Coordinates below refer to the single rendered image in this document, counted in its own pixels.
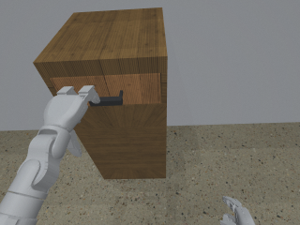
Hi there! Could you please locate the left robot forearm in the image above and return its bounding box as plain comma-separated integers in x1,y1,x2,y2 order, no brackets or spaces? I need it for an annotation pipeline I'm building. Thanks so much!
0,125,71,225

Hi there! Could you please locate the handle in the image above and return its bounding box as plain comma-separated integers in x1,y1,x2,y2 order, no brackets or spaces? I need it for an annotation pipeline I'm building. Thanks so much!
88,90,124,107

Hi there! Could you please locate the cabinet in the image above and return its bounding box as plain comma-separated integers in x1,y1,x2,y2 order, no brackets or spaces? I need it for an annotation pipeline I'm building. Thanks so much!
33,7,168,180

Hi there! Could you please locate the right robot hand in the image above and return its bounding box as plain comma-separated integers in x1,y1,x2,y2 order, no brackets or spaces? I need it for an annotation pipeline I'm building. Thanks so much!
220,196,256,225

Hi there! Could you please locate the left robot hand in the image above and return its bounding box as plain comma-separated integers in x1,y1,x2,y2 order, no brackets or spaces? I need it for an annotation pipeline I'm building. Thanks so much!
43,85,100,158

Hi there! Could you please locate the drawer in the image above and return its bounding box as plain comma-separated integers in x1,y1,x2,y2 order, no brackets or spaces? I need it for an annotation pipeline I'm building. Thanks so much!
50,73,161,106

